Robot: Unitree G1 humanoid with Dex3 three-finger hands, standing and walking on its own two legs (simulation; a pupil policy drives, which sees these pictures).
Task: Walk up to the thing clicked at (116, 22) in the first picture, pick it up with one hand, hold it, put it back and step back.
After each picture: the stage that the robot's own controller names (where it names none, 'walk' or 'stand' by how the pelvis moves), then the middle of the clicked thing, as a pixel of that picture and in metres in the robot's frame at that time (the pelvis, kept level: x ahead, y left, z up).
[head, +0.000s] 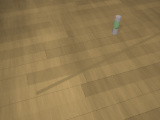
stand; (116, 25) +1.67 -0.43 -0.65
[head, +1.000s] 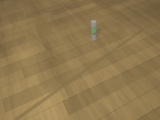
walk; (93, 30) +1.57 +0.00 -0.63
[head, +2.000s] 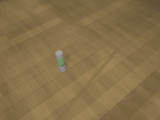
walk; (60, 61) +1.00 +0.30 -0.65
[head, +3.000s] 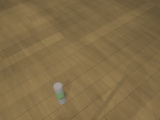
walk; (60, 93) +0.65 +0.25 -0.64
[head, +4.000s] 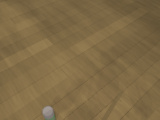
stand; (49, 117) +0.43 +0.22 -0.63
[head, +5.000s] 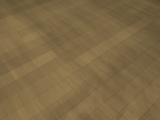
stand; out of the picture +0.38 +0.21 -0.66
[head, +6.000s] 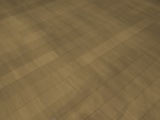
stand; out of the picture +0.40 +0.21 -0.66
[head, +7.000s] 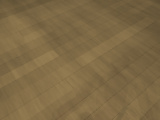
stand; out of the picture +0.38 +0.22 -0.66
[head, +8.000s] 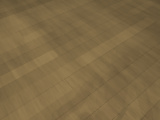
stand; out of the picture +0.38 +0.22 -0.66
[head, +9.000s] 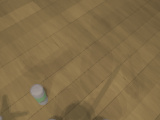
go down; (40, 95) +0.41 +0.23 -0.51
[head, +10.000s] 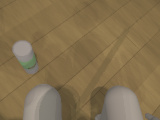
go down; (27, 59) +0.46 +0.25 -0.27
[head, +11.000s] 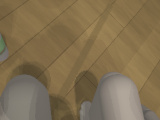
close in; out of the picture +0.44 +0.28 -0.20
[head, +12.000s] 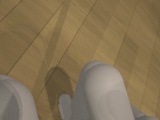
close; out of the picture +0.44 +0.30 -0.16
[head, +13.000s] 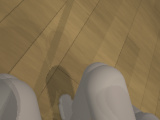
lift; out of the picture +0.41 +0.31 -0.16
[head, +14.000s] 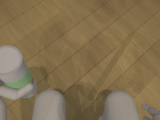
lift; (19, 77) +0.33 +0.21 -0.03
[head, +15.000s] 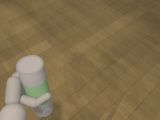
hold; (38, 90) +0.31 +0.16 +0.03
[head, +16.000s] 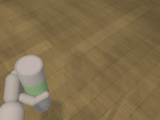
hold; (36, 88) +0.32 +0.17 +0.03
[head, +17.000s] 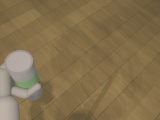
crouch; (27, 80) +0.36 +0.18 -0.03
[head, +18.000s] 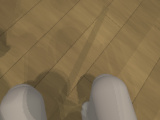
lower; out of the picture +0.49 +0.27 -0.05
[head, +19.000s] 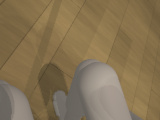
lower; out of the picture +0.45 +0.31 -0.16
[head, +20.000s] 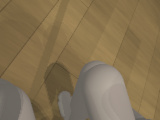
lower; out of the picture +0.43 +0.31 -0.16
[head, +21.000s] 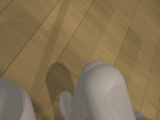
lower; out of the picture +0.43 +0.31 -0.16
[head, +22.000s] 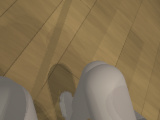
lower; out of the picture +0.42 +0.30 -0.16
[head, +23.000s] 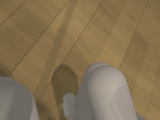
open; out of the picture +0.43 +0.28 -0.17
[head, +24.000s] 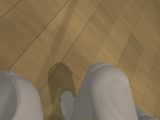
stand; out of the picture +0.41 +0.28 -0.17
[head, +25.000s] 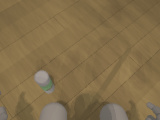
walk; (45, 83) +0.42 +0.21 -0.42
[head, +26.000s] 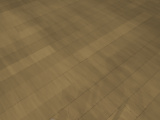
stand; out of the picture +0.38 +0.19 -0.60
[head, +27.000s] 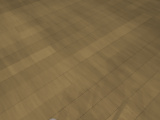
stand; out of the picture +0.38 +0.19 -0.60
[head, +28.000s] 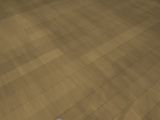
stand; out of the picture +0.40 +0.17 -0.65
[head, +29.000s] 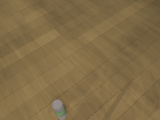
walk; (59, 110) +0.43 +0.21 -0.62
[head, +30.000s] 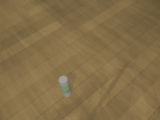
walk; (65, 87) +0.63 +0.21 -0.64
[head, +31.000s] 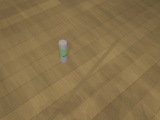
walk; (63, 51) +0.94 +0.15 -0.63
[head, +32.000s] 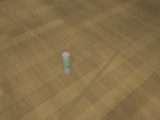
stand; (66, 63) +1.02 +0.17 -0.65
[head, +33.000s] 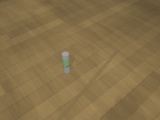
stand; (66, 62) +1.03 +0.18 -0.66
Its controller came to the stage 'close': yes
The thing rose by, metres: 0.67
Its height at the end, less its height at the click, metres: +0.00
